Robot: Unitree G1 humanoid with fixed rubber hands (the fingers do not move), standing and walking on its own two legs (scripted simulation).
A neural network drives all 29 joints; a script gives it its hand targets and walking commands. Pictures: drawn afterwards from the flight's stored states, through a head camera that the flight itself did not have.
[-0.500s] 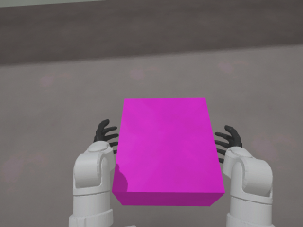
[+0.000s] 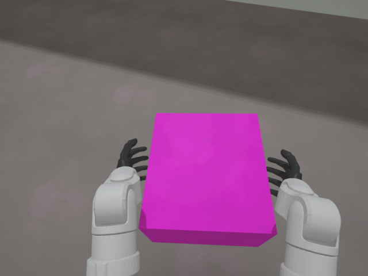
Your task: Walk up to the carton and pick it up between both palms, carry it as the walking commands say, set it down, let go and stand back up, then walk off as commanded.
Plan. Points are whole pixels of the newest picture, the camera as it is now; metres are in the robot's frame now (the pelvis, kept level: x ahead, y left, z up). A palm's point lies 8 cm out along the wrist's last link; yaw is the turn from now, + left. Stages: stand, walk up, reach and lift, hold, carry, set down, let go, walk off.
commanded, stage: carry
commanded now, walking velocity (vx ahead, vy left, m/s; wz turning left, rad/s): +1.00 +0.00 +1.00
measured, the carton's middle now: (205, 177) +0.33 -0.03 -0.01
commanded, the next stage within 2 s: none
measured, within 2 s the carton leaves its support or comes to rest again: neither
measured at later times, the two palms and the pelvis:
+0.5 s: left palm (84, 74) +0.66 +0.30 +0.04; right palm (184, 51) +0.75 +0.00 +0.04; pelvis +0.44 +0.06 +0.00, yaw +21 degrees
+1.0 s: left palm (19, 38) +0.86 +0.57 +0.05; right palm (91, 5) +1.10 +0.37 +0.04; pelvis +0.80 +0.24 -0.02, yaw +53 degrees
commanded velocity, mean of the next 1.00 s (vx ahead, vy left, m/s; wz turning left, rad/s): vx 1.00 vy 0.00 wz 1.00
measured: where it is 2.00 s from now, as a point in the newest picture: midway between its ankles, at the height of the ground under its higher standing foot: (51, 123)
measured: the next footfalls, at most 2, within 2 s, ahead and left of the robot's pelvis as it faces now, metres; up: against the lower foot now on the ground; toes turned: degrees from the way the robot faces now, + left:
left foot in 0.22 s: +0.41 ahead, +0.10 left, +0.00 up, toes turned +16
right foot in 0.56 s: +0.77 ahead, -0.03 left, +0.00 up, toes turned +22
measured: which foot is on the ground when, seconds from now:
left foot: up 0.00-0.20, down 0.22-0.58, up 0.60-0.72, down 0.74-0.98, up 1.00-1.00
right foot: down 0.00-0.22, up 0.24-0.54, down 0.56-0.74, up 0.76-0.96, down 0.98-1.00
